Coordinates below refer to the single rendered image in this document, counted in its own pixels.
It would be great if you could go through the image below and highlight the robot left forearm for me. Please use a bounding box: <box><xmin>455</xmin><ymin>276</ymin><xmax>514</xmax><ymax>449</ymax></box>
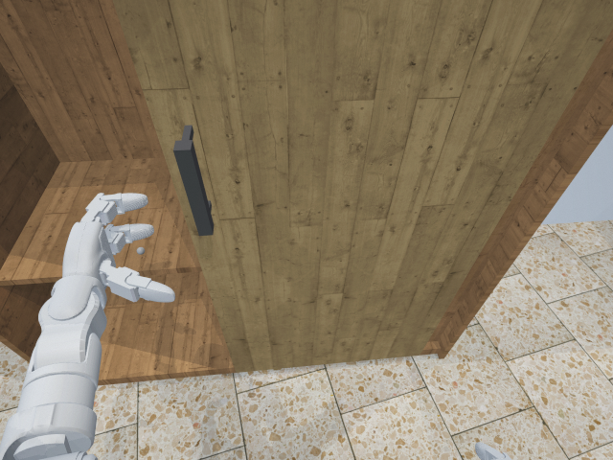
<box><xmin>0</xmin><ymin>275</ymin><xmax>107</xmax><ymax>460</ymax></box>

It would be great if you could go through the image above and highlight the handle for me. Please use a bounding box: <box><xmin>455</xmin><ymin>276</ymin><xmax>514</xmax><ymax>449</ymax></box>
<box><xmin>173</xmin><ymin>126</ymin><xmax>214</xmax><ymax>236</ymax></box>

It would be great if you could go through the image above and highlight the left robot hand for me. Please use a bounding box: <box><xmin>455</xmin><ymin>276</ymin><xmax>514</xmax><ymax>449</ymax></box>
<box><xmin>62</xmin><ymin>193</ymin><xmax>175</xmax><ymax>303</ymax></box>

